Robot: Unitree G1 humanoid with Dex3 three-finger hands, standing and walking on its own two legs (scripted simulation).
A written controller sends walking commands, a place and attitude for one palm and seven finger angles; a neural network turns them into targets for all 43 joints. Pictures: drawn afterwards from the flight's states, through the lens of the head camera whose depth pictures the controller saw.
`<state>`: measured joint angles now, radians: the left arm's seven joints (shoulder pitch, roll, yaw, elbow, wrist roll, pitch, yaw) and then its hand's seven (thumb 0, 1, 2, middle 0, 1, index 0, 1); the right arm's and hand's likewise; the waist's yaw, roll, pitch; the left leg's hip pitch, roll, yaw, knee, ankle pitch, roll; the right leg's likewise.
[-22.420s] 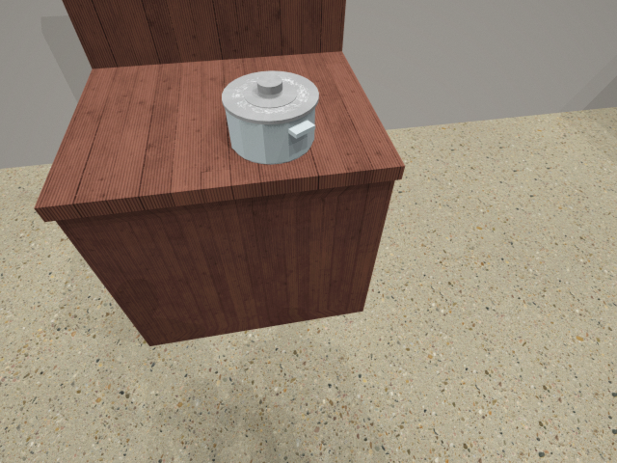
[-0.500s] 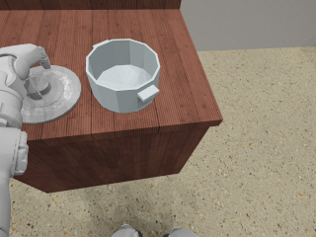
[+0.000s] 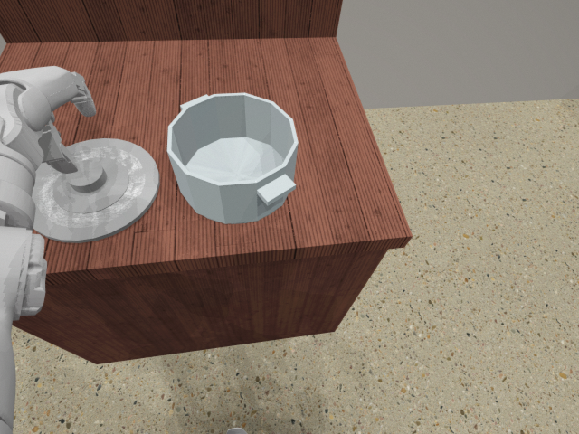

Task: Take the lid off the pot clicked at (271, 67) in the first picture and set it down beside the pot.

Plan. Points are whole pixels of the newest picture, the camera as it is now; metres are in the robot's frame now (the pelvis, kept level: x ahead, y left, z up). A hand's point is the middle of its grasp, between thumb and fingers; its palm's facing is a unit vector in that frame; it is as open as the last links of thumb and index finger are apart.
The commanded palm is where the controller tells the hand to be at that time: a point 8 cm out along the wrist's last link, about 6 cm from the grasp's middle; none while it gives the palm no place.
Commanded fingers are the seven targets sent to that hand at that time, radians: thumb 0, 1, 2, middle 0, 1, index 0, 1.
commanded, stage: raise the empty hand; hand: left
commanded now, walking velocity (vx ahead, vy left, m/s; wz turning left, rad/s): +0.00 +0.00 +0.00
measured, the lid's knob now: (86, 176) +0.52 +0.29 +0.01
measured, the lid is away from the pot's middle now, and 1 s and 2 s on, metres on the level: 0.24 0.24 0.24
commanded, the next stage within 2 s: draw the hand back to the body in 0.48 s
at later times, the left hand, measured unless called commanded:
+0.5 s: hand (23, 109) +0.49 +0.29 +0.16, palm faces -0.36 -0.11 -0.93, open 11.1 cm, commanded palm +0.51 +0.28 +0.22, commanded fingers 0.00 -0.02 0.67 -0.36 -0.84 -0.36 -0.84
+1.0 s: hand (14, 143) +0.45 +0.29 +0.15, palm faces -0.34 -0.08 -0.94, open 11.1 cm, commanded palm +0.43 +0.29 +0.21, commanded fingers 0.00 -0.02 0.67 -0.36 -0.84 -0.36 -0.84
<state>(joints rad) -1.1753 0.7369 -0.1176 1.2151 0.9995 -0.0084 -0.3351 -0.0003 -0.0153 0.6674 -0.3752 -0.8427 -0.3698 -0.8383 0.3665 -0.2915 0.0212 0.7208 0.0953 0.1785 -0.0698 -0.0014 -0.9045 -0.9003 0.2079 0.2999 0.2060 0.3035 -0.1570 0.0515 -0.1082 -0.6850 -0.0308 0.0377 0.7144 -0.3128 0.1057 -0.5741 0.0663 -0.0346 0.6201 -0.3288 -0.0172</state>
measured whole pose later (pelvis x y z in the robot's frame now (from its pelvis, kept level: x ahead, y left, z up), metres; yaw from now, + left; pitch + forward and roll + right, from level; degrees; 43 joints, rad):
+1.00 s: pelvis +0.00 +0.01 +0.01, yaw +2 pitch +10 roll -3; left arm -0.99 0.71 -0.11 0.95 0.94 -0.02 -0.39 0.00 -0.02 0.67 -0.38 -0.84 -0.37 -0.84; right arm 0.31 -0.28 0.02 0.65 0.09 0.23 -0.03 0.00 -0.91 -0.90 0.21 0.30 0.20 0.30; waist -0.10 0.05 -0.07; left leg -0.51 -0.07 0.03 0.57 -0.25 0.12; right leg -0.41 0.03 -0.03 0.51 -0.28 0.00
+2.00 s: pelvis +0.00 -0.07 +0.03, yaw +1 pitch -3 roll +0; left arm -0.10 0.38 0.32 0.12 -0.11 -0.06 0.08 0.01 0.72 0.85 -0.24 -0.40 -0.23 -0.40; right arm 0.15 -0.26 0.04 0.66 0.06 -0.02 -0.04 0.01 -0.91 -0.90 0.21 0.30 0.20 0.30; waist 0.02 0.05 0.02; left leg -0.15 0.00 0.02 0.40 -0.21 0.01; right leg -0.06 0.11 -0.02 0.35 -0.24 -0.11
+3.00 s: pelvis +0.00 -0.04 +0.03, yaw +1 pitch -5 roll -1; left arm 0.52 0.35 0.30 -0.45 -0.09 -0.13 0.08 0.02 0.89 0.90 -0.21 -0.30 -0.21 -0.30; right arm 0.18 -0.23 0.03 0.63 0.02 -0.08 -0.05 0.01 -0.90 -0.90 0.21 0.30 0.20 0.30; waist 0.07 0.07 0.01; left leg -0.13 -0.02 0.02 0.43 -0.21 0.05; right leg -0.02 0.09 -0.03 0.33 -0.23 -0.07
